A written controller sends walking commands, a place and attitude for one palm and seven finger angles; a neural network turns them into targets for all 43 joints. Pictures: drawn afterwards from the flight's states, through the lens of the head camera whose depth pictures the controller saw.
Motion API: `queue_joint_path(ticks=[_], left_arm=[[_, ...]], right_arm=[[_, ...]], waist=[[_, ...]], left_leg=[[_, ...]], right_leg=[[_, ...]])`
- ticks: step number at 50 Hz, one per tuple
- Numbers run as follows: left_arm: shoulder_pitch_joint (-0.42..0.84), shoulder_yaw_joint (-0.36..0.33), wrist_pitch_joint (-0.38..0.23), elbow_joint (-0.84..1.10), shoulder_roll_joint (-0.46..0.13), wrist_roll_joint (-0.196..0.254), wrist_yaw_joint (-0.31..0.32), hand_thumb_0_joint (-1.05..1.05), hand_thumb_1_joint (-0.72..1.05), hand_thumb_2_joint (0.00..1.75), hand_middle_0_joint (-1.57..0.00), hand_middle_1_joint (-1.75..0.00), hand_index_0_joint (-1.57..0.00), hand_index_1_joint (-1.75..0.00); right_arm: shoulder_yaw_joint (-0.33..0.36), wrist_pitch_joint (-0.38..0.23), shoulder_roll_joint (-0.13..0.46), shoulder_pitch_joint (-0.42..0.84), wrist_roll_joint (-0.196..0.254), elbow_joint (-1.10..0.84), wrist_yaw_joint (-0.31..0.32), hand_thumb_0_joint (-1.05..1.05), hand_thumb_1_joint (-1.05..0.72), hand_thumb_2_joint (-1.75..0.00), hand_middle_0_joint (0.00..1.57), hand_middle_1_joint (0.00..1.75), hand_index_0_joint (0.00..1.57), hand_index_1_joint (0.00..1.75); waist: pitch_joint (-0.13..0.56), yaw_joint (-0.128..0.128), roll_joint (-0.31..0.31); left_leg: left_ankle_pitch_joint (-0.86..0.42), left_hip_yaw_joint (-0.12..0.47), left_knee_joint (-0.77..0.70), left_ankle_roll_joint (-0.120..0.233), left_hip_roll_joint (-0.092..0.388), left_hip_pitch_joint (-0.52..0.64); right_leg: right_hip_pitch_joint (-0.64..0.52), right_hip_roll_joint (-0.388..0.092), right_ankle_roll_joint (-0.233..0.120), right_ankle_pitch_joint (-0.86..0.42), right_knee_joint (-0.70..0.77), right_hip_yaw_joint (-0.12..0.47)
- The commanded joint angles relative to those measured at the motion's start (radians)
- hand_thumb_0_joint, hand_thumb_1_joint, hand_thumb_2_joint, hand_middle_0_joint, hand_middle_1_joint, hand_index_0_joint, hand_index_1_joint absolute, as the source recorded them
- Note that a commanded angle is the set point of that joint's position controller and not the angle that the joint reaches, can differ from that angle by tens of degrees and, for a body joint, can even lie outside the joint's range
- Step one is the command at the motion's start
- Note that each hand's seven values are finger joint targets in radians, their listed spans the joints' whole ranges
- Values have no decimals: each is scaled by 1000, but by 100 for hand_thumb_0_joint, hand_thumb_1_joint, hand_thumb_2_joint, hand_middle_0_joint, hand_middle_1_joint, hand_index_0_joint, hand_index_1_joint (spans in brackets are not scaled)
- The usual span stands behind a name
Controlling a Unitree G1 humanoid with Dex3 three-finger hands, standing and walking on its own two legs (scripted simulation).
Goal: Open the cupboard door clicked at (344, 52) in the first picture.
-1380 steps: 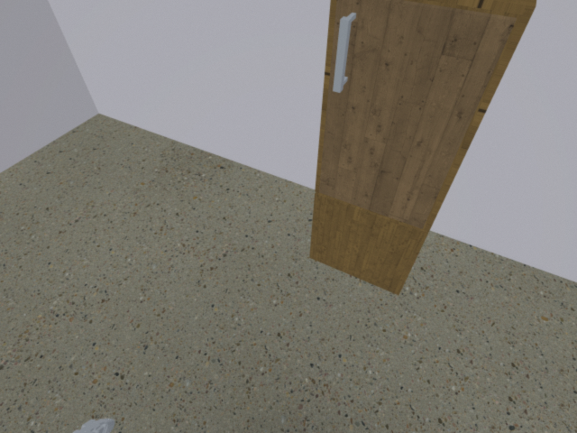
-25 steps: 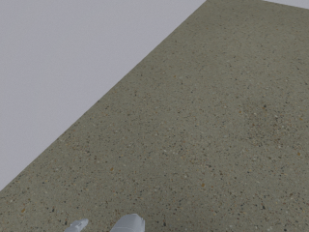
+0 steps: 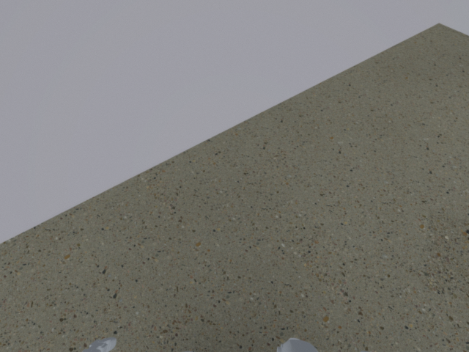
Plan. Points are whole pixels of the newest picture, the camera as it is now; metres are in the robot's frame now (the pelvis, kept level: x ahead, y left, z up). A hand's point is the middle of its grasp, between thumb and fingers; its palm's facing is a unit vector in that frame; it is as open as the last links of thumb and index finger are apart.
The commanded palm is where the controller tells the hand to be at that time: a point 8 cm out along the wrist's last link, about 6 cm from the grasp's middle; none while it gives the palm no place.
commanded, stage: turn to face it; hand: left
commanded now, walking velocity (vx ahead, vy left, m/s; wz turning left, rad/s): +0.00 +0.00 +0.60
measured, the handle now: out of the picture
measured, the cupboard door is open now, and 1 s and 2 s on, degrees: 49 49 49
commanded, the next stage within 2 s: none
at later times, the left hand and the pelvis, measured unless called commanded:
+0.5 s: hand out of the picture +0.00 +0.19 -0.18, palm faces +0.36 -0.90 -0.24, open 7.4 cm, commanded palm none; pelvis +0.01 -0.02 -0.01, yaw +20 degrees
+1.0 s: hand out of the picture -0.01 +0.13 -0.15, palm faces +0.59 -0.76 -0.27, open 7.4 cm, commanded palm none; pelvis +0.05 -0.07 +0.01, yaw +38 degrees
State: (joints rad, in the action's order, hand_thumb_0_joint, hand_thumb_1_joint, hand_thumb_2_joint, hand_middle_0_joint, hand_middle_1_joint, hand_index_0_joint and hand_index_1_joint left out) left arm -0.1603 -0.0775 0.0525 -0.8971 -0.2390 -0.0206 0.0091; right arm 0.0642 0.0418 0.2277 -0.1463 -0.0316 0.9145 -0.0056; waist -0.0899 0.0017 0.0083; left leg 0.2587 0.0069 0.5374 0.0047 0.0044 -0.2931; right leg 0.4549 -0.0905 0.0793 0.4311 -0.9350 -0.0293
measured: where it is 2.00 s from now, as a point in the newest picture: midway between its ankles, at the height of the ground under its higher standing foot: outside the picture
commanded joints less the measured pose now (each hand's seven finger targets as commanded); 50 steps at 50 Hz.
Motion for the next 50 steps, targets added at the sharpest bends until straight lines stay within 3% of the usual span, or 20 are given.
queue_joint_path(ticks=[1, 3, 4, 5, 7, 10, 17, 20, 21, 22, 23, 24, 28, 34, 37, 38, 39, 40, 44, 50], left_arm=[[-57, -14, -37, 74, -54, 5, -1, 0, 90, 90, -20, -30, -20, -30], [-129, -25, -54, 62, -87, 4, 6, 0, 90, 90, -20, -30, -20, -30], [-161, -41, -68, 60, -169, -11, 16, 0, 90, 90, -20, -30, -20, -30], [-158, -47, -68, 70, -238, -15, 21, 0, 90, 90, -20, -30, -20, -30], [-74, -28, -66, 80, -169, -4, 31, 0, 90, 90, -20, -30, -20, -30], [3, -9, -65, 97, -114, -7, 30, 0, 90, 90, -20, -30, -20, -30], [-106, -35, -66, 49, -172, -12, 23, 0, 90, 90, -20, -30, -20, -30], [-79, -40, -61, 46, -166, -2, 13, 0, 90, 90, -20, -30, -20, -30], [-76, -38, -54, 66, -143, 6, 8, 0, 90, 90, -20, -30, -20, -30], [-40, -17, -50, 112, -67, 13, 0, 0, 90, 90, -20, -30, -20, -30], [34, -9, -38, 150, -72, 0, 9, 0, 90, 90, -20, -30, -20, -30], [60, -13, -35, 137, -52, -1, 13, 0, 90, 90, -20, -30, -20, -30], [15, -18, -29, 75, -61, 3, -2, 0, 90, 90, -20, -30, -20, -30], [-6, -13, -30, 82, -49, 8, 0, 0, 90, 90, -20, -30, -20, -30], [-112, -20, -47, 63, -72, 9, 5, 0, 90, 90, -20, -30, -20, -30], [-146, -32, -59, 61, -129, -1, 13, 0, 90, 90, -20, -30, -20, -30], [-158, -48, -64, 62, -221, -14, 22, 0, 90, 90, -20, -30, -20, -30], [-142, -40, -62, 70, -221, -5, 27, 0, 90, 90, -20, -30, -20, -30], [-11, -6, -69, 96, -104, -1, 28, 0, 90, 90, -20, -30, -20, -30], [-112, -22, -71, 51, -137, -8, 27, 0, 90, 90, -20, -30, -20, -30]], right_arm=[[63, -9, 208, 33, 1, -80, 7, 0, -90, -90, 20, 30, 20, 30], [61, -8, 182, 55, 12, -92, 4, 0, -90, -90, 20, 30, 20, 30], [54, -9, 114, 31, 23, -105, -1, 0, -90, -90, 20, 30, 20, 30], [49, -10, 86, 47, 22, -126, -6, 0, -90, -90, 20, 30, 20, 30], [54, 8, 109, 51, 15, -99, -7, 0, -90, -90, 20, 30, 20, 30], [39, 20, 72, 19, 18, -66, -24, 0, -90, -90, 20, 30, 20, 30], [17, 2, 35, 84, 25, -79, -31, 0, -90, -90, 20, 30, 20, 30], [28, -6, 73, -4, 19, -64, -27, 0, -90, -90, 20, 30, 20, 30], [46, -15, 144, -69, 13, -55, -24, 0, -90, -90, 20, 30, 20, 30], [77, -19, 264, -154, 4, -45, -15, 0, -90, -90, 20, 30, 20, 30], [82, -10, 289, -216, 5, -21, -7, 0, -90, -90, 20, 30, 20, 30], [77, -19, 257, -193, 5, -23, 7, 0, -90, -90, 20, 30, 20, 30], [49, -29, 183, -36, 2, -66, 19, 0, -90, -90, 20, 30, 20, 30], [57, -14, 199, -10, -2, -71, 11, 0, -90, -90, 20, 30, 20, 30], [60, -7, 185, 44, 9, -87, 7, 0, -90, -90, 20, 30, 20, 30], [56, -7, 140, 36, 18, -98, 2, 0, -90, -90, 20, 30, 20, 30], [45, -8, 74, 33, 22, -120, -4, 0, -90, -90, 20, 30, 20, 30], [55, -1, 117, 54, 15, -119, -5, 0, -90, -90, 20, 30, 20, 30], [40, 19, 75, 29, 14, -59, -23, 0, -90, -90, 20, 30, 20, 30], [20, 14, 39, 103, 21, -65, -30, 0, -90, -90, 20, 30, 20, 30]], waist=[[116, 4, 165], [137, 46, 93], [166, 57, -148], [151, 72, -329], [103, 22, -281], [96, -23, -220], [123, 42, -213], [149, -13, -163], [192, -54, 4], [221, -103, 322], [215, -129, 224], [235, -108, 269], [133, -28, 119], [121, -20, 140], [146, 36, 116], [159, 52, -37], [141, 64, -340], [126, 63, -298], [86, -21, -197], [111, 36, -195]], left_leg=[[-187, 246, -143, 130, 197, -26], [-138, 216, -34, 72, 130, -121], [73, 104, 167, 2, 13, -279], [373, 1, 444, -47, -76, -337], [296, 58, 721, -43, 8, -325], [181, -6, 672, -67, 30, -270], [208, -122, 215, -58, 5, -147], [11, -127, -33, -36, 3, 57], [-182, 5, -114, 16, 109, 230], [-564, 398, -153, 176, 395, 354], [-531, 398, -156, 249, 455, 292], [-493, 389, -152, 227, 383, 284], [-372, 217, -178, 152, 246, 123], [-231, 262, -170, 146, 207, 33], [-174, 253, -70, 91, 146, -86], [-34, 182, 61, 34, 60, -205], [298, 8, 339, -45, -93, -359], [363, 57, 564, -39, -41, -324], [158, 16, 708, -68, 18, -308], [189, -86, 358, -72, 15, -222]], right_leg=[[-158, 68, -6, -46, 229, -39], [-341, 43, -17, -195, 476, -26], [-477, -174, -79, -220, 619, 198], [-428, -411, -201, -359, 668, 396], [-291, -354, -236, -394, 627, 301], [-274, -244, -173, -528, 579, 26], [-411, -286, -174, -736, 475, -59], [-302, -266, -105, -600, 342, -139], [-143, -216, -50, -431, 179, -178], [135, -62, 23, 203, -67, -180], [154, -45, 0, 261, -195, -55], [196, -42, -2, 194, -246, -4], [110, -21, 4, 3, -191, 20], [-76, 50, -8, 10, 133, -17], [-309, 65, -19, -171, 431, -36], [-435, -66, -54, -162, 586, 93], [-475, -345, -171, -243, 673, 387], [-343, -428, -233, -311, 672, 381], [-311, -232, -178, -567, 577, 52], [-439, -259, -171, -746, 518, -66]])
